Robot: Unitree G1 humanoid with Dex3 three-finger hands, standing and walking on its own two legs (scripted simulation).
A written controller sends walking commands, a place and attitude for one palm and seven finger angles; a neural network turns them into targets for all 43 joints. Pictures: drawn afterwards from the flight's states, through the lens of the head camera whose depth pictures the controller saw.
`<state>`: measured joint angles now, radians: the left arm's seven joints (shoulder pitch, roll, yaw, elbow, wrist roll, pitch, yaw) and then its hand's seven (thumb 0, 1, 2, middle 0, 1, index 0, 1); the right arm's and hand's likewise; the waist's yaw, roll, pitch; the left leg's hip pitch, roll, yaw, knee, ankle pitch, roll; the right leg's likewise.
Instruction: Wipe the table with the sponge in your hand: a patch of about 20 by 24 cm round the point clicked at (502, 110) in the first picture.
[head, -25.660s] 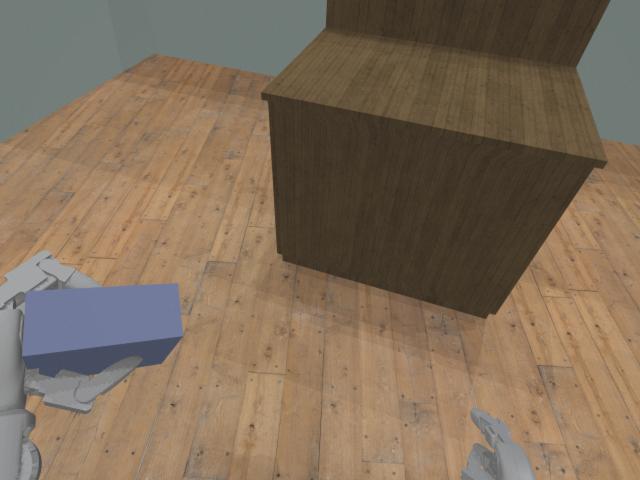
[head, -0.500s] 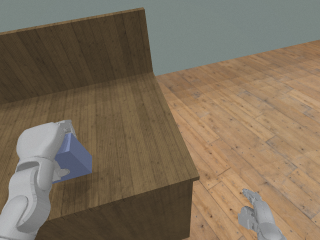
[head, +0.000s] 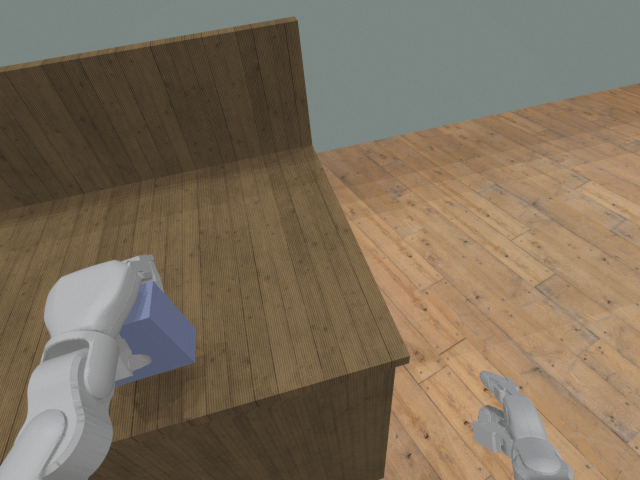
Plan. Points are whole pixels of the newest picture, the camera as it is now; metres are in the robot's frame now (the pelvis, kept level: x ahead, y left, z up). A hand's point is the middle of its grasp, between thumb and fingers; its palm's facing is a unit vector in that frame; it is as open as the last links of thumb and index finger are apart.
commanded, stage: lower the sponge onto the table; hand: left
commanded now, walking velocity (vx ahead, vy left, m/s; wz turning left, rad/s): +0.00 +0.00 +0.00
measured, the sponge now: (138, 344) +0.22 +0.28 +0.07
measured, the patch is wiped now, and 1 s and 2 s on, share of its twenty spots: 0.00 0.00 0.35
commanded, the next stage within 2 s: wipe forward along the first lane in 1.26 s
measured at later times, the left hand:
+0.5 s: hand (140, 334) +0.22 +0.26 +0.10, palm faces +0.03 -0.13 -0.99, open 9.4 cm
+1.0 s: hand (142, 342) +0.22 +0.27 +0.08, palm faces +0.02 -0.12 -0.99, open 9.4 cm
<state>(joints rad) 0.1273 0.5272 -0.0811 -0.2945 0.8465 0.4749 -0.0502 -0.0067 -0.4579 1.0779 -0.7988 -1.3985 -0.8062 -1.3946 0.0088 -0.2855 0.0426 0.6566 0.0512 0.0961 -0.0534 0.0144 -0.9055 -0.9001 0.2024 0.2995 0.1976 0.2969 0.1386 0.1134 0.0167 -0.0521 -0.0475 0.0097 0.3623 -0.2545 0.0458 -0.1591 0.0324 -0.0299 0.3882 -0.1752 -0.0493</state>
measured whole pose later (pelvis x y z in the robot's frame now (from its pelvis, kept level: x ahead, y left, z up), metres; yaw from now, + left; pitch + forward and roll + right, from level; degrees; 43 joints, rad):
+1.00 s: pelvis +0.00 -0.01 +0.00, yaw -1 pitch -3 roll +0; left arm 0.22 0.49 -0.08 -0.24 0.87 0.38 0.03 -0.01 -0.46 1.08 -0.80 -1.40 -0.81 -1.39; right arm 0.04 -0.28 0.03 0.67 0.04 0.10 -0.05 0.01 -0.91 -0.90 0.20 0.30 0.20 0.30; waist 0.13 0.10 0.01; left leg -0.06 -0.03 0.02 0.37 -0.27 0.04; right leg -0.16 0.05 -0.02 0.39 -0.18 -0.06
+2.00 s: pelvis +0.00 -0.02 +0.00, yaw +1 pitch +2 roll +0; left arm -0.10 0.50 -0.05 0.19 0.90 0.29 0.04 -0.02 -0.48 1.09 -0.82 -1.38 -0.83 -1.37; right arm 0.08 -0.29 0.02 0.71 0.06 0.08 -0.08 0.01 -0.91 -0.90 0.20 0.30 0.20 0.30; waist 0.09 0.09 -0.03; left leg -0.18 -0.03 -0.01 0.42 -0.27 0.03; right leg -0.27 0.05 -0.05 0.42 -0.18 -0.07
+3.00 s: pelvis +0.00 +0.00 -0.01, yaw +1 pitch +10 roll -1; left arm -0.58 0.64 0.04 0.87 0.98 -0.02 0.10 0.00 -0.52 1.14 -0.83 -1.38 -0.84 -1.37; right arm 0.23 -0.30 -0.01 0.74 0.09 0.12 -0.06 0.01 -0.91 -0.90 0.20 0.30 0.20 0.30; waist 0.02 0.06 -0.09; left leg -0.40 -0.03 -0.01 0.52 -0.30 0.04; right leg -0.46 0.05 -0.05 0.46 -0.18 -0.05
